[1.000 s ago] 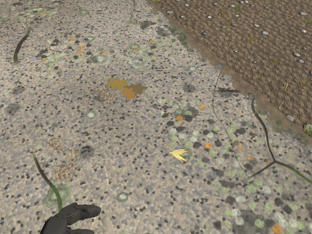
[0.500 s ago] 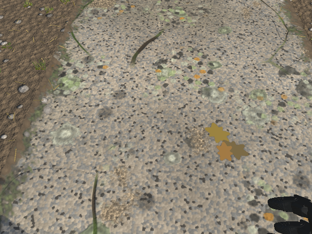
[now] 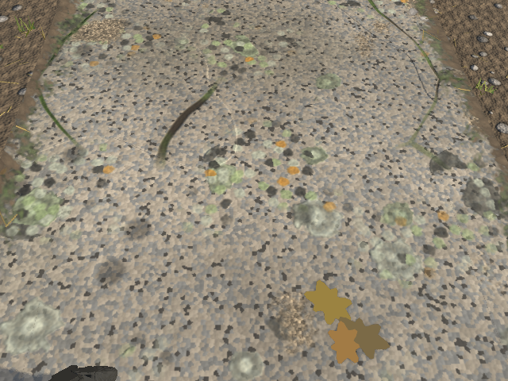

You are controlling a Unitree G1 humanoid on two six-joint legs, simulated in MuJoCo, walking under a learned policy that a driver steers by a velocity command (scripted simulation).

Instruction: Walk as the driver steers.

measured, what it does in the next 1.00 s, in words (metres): walks ahead: right foot, then left foot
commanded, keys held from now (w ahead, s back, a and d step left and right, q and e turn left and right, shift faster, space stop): shift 1.00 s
